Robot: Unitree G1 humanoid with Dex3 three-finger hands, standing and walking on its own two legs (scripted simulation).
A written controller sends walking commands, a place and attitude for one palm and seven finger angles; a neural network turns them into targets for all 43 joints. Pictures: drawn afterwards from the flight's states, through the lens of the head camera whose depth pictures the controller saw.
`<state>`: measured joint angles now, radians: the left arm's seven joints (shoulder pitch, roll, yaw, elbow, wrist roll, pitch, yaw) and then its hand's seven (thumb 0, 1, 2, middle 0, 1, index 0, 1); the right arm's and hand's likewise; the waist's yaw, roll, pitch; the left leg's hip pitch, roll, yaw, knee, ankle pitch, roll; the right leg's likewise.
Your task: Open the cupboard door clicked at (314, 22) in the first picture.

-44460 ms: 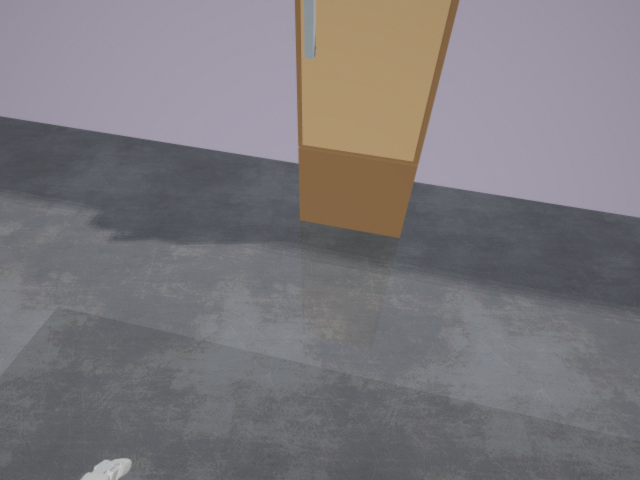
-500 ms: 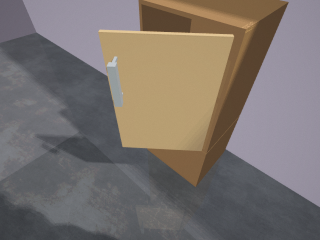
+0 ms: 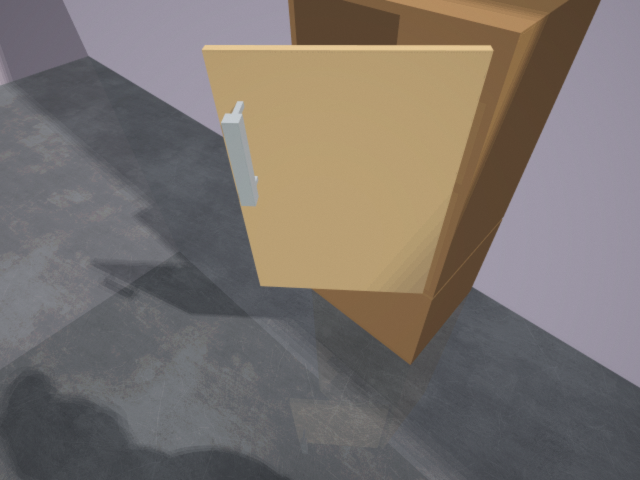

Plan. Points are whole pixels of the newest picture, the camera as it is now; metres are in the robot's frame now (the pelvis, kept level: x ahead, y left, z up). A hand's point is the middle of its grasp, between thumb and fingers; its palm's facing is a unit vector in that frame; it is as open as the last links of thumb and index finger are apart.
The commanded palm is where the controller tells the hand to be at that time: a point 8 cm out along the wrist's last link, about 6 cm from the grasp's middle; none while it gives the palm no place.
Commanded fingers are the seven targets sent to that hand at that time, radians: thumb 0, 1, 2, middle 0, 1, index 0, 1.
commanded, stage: look again from close up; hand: left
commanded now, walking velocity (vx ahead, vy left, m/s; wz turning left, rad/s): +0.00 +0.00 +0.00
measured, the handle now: (244, 155) +0.59 +0.16 +0.09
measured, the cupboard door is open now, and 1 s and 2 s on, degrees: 39 39 39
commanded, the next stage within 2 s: raise the hand with hooked fingers in 0.38 s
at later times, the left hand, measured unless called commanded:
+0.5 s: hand out of the picture +0.05 +0.14 -0.17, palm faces +0.04 -0.97 -0.23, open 7.3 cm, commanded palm +0.12 +0.19 -0.06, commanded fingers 0.00 0.85 0.88 -0.20 -0.33 -0.20 -0.33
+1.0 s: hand (175, 467) +0.15 +0.18 -0.02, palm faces +0.13 -0.99 -0.03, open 9.1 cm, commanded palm +0.16 +0.23 -0.01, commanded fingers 0.00 0.27 0.63 -0.25 -0.70 -0.25 -0.70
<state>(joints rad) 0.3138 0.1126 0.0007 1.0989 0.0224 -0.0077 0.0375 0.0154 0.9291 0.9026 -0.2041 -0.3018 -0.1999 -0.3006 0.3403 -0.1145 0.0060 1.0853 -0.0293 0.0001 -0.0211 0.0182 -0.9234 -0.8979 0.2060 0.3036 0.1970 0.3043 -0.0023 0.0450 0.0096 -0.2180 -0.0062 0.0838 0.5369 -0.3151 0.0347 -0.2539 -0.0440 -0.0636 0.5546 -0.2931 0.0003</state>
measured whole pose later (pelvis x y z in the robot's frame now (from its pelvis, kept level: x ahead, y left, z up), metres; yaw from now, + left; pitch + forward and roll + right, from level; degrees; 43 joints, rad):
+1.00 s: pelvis -0.04 -0.03 -0.06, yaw +1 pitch +9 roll -1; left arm 0.40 0.20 0.21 0.13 -0.28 -0.51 -0.30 0.02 0.49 0.73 -0.24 -0.57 -0.23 -0.56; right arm 0.17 -0.28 -0.04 0.52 0.03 -0.27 -0.07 0.01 -0.91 -0.90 0.20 0.30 0.19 0.30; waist 0.05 -0.02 -0.07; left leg -0.70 0.03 -0.01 1.02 -0.47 -0.02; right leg -0.71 -0.02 -0.12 1.00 -0.45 -0.05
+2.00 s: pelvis -0.01 -0.01 -0.01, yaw +1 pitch +2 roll -2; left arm -0.05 0.41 0.42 0.27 -0.34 -0.12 -0.48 -0.01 -0.49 0.31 -0.31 -1.20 -0.30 -1.19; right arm 0.26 -0.27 0.08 0.59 0.04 -0.24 -0.11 0.01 -0.90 -0.90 0.21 0.30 0.20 0.31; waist 0.04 0.04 -0.03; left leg -0.38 0.02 0.02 0.71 -0.38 0.02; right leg -0.38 -0.02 -0.10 0.65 -0.32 -0.01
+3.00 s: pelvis -0.02 -0.02 -0.01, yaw +0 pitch +4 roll -1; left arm -0.32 0.45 0.42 0.58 -0.29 -0.13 -0.50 -0.01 -0.50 0.30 -0.31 -1.20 -0.30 -1.20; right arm 0.28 -0.29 0.07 0.62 0.05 -0.22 -0.12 0.01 -0.91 -0.90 0.21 0.30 0.20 0.30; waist 0.00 0.03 -0.03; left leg -0.39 0.02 0.03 0.67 -0.34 0.01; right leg -0.40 -0.01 -0.08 0.63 -0.30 -0.02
